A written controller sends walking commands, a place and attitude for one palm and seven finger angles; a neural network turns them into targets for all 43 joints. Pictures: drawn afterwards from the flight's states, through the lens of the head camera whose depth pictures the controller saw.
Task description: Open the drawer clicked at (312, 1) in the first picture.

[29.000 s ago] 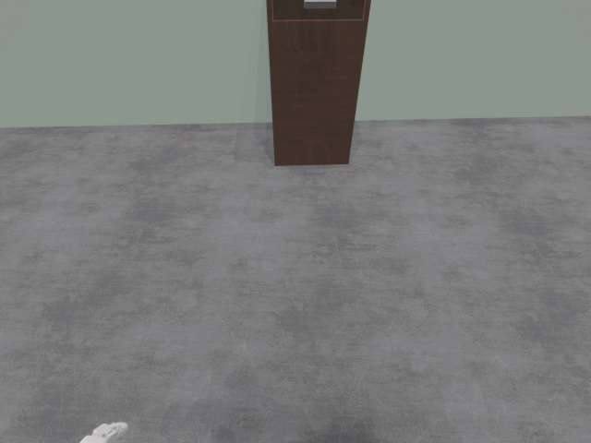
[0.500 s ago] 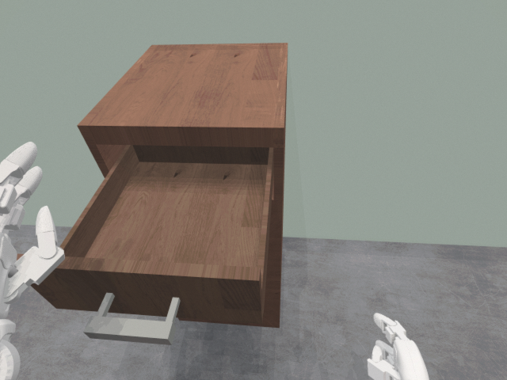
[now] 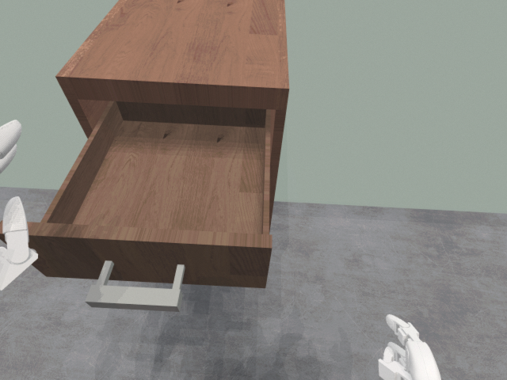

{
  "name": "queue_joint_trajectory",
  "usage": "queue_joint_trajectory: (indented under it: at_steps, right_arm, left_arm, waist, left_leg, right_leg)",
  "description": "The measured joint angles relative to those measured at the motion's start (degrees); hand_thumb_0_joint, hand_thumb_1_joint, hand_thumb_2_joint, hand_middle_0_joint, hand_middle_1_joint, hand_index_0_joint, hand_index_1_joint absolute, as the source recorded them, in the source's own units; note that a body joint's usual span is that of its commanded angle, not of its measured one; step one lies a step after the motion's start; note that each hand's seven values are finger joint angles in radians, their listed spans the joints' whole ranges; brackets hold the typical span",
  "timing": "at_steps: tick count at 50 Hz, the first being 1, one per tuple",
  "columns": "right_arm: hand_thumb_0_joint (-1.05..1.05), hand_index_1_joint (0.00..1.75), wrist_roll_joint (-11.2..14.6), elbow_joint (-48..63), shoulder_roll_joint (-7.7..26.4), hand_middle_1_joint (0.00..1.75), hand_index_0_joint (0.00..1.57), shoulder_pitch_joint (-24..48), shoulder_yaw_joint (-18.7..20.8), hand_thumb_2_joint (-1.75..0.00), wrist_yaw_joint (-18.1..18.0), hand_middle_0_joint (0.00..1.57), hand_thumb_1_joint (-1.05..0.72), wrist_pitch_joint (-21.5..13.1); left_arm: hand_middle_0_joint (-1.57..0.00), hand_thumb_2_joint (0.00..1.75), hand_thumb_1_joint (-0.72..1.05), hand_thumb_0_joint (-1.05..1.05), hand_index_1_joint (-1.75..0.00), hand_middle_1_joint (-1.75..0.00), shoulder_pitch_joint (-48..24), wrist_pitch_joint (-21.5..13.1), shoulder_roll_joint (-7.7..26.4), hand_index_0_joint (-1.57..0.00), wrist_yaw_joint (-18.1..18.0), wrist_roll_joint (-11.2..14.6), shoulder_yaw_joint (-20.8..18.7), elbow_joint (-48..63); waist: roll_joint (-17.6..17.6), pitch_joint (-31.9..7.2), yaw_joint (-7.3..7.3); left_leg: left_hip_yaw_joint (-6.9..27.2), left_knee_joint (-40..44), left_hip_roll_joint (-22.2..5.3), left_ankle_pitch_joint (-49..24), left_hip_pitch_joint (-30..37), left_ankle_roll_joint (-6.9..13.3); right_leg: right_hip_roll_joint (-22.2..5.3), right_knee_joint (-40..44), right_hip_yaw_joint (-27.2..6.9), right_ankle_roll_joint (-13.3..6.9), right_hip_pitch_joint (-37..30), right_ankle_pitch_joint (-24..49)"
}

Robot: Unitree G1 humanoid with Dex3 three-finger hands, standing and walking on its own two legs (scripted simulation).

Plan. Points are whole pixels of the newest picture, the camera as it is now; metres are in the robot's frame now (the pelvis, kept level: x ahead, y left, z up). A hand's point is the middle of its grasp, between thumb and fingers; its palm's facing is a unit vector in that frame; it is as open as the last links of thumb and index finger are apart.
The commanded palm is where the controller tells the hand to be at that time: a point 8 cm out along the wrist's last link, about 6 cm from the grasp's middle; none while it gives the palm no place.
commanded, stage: step back with the hand held close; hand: left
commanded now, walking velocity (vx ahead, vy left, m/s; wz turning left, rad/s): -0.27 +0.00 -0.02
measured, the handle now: (139, 283) +0.24 +0.18 +0.05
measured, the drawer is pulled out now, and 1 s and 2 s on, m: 0.29 0.29 0.29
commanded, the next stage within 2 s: stop stepping back and stand still in 0.72 s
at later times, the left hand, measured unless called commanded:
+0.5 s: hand out of the picture +0.13 +0.25 +0.23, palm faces +0.44 -0.77 -0.47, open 7.4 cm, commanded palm +0.06 +0.30 +0.23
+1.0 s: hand out of the picture -0.02 +0.22 +0.22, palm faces +0.42 -0.74 -0.53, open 7.4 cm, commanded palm -0.08 +0.25 +0.23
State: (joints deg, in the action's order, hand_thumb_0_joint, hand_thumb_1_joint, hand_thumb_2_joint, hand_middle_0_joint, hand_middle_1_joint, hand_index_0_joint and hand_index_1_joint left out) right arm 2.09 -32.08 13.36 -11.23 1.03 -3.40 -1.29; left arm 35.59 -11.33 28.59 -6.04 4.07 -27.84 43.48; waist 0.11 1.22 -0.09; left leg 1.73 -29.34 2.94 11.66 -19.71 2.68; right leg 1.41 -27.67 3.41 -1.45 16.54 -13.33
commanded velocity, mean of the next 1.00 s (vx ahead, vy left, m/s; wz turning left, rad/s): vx -0.21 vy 0.03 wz -0.02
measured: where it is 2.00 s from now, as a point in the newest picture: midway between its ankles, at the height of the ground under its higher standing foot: outside the picture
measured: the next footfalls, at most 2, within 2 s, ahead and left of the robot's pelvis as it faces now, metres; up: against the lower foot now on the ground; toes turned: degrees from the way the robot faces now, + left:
right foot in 0.74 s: -0.16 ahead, -0.13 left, +0.00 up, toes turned -4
left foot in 1.04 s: -0.26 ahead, +0.09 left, +0.00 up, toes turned +6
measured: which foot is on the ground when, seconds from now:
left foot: down 0.00-0.78, up 0.80-1.00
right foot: down 0.00-0.40, up 0.42-0.72, down 0.74-1.00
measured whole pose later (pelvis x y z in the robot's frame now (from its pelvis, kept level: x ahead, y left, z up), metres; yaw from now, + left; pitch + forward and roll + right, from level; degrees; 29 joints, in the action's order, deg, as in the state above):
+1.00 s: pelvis -0.21 -0.03 +0.00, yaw +1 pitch +3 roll +0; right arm 1.9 -34.2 13.9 -12.6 1.0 -3.5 -2.4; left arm 36.0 -12.6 26.9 -7.2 3.2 -30.6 40.6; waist -1.7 -3.5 -1.5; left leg -0.4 -44.5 -0.2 24.0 -19.8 0.2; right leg -1.1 -28.4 4.4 -1.4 17.6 -13.8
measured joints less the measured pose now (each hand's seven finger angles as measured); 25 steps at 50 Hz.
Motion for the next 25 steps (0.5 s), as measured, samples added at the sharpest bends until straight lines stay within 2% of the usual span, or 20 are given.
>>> queue_joint_trajectory:
  at_steps: [4, 10, 14, 17, 19, 20, 22, 25]
  right_arm:
    - [0.01, 0.3, -0.33, 0.21, -0.82, 0.3, 0.2, 0.57, -0.59, -0.9, 0.21, 0.2, -0.91, -1.0]
    - [0.01, 0.3, -0.26, 1.01, -1.58, 0.3, 0.21, 1.07, -1.8, -0.9, 0.86, 0.2, -0.91, -2.5]
    - [0.01, 0.3, -0.36, 0.48, -1.5, 0.3, 0.21, 0.37, -2.03, -0.9, 1.31, 0.2, -0.91, -2.98]
    - [0.01, 0.3, -0.73, -1.14, -1.21, 0.3, 0.21, -0.37, -1.9, -0.9, 1.4, 0.2, -0.91, -2.61]
    - [0.01, 0.3, -0.93, -1.53, -0.89, 0.3, 0.21, -1.2, -1.79, -0.9, 1.16, 0.2, -0.91, -2.21]
    - [0.01, 0.3, -1.03, -1.73, -0.99, 0.3, 0.21, -1.27, -1.62, -0.9, 0.9, 0.2, -0.91, -2.1]
    - [0.01, 0.3, -1.46, -1.87, -1.49, 0.3, 0.21, -1.14, -1.21, -0.9, 0.65, 0.2, -0.91, -2.33]
    - [0.01, 0.3, -2.59, -1.92, -2.52, 0.3, 0.21, -0.97, -0.8, -0.9, 0.96, 0.2, -0.91, -3.69]
  left_arm:
    - [-0.21, 0.89, 0.89, 0.01, -0.3, -0.3, -2.13, -0.94, 0.59, -0.21, -0.61, -0.15, -2.06, 0.05]
    - [-0.21, 0.89, 0.89, 0.01, -0.3, -0.3, -5.31, -1.13, -2.03, -0.21, -0.86, -0.67, -1.71, -2.56]
    - [-0.21, 0.89, 0.89, 0.01, -0.3, -0.3, -6.03, -1.07, -3.52, -0.21, -1.23, -0.95, 0.26, -1.95]
    - [-0.21, 0.89, 0.89, 0.01, -0.3, -0.3, -5.74, -1.22, -3.5, -0.21, -1.43, -1.0, 1.5, 0.36]
    - [-0.21, 0.89, 0.89, 0.01, -0.3, -0.3, -5.32, -1.36, -2.85, -0.21, -1.53, -0.97, 1.26, 1.9]
    - [-0.21, 0.89, 0.89, 0.01, -0.3, -0.3, -5.56, -1.5, -2.34, -0.21, -1.64, -0.97, 0.78, 2.28]
    - [-0.21, 0.89, 0.89, 0.01, -0.3, -0.3, -6.01, -1.91, -1.41, -0.21, -1.85, -1.12, -0.83, 2.34]
    - [-0.21, 0.89, 0.89, 0.01, -0.3, -0.3, -6.3, -2.42, -0.69, -0.21, -1.87, -0.93, -3.14, 1.9]
  waist:
    - [-0.54, -0.31, 0.44]
    - [0.39, -0.7, 0.52]
    - [0.46, -0.73, -0.07]
    - [-1.0, -0.71, -0.51]
    - [-1.66, -1.16, -1.15]
    - [-2.49, -0.79, -1.3]
    - [-3.55, 0.15, -0.74]
    - [-2.59, 0.15, -0.3]
  left_leg:
    - [-0.4, -0.76, 0.25, -0.58, -1.04, 0.25]
    - [-0.54, -3.48, -0.35, -0.47, -3.42, 0.19]
    - [-0.04, -8.29, -1.03, 5.98, -6.49, -0.8]
    - [0.15, -13.16, -1.35, 8.92, -6.3, -1.56]
    - [0.37, -8.54, -2.32, 6.18, -3.55, -1.36]
    - [0.12, -7.6, -1.83, 3.6, -3.61, -0.96]
    - [-0.63, -7.28, -1.28, 2.63, -3.92, -0.32]
    - [-0.82, -5.55, -2.25, 1.61, -4.66, -0.04]
  right_leg:
    - [-0.33, -1.74, -0.27, 0.2, 1.54, 0.13]
    - [0.12, -3.65, -0.1, 0.14, 3.56, 0.62]
    - [0.35, -3.12, 1.26, -0.54, 4.29, 1.6]
    - [-0.32, -3.73, 1.94, -0.45, 4.95, 1.66]
    - [-0.74, -4.71, 2.63, -0.01, 5.94, 1.36]
    - [-1.46, -5.44, 2.66, 0.31, 6.48, 1.19]
    - [-1.61, -9.89, 0.69, 0.85, 8.07, -2.53]
    - [-0.09, -20.65, -1.97, 1.39, 9.96, -11.54]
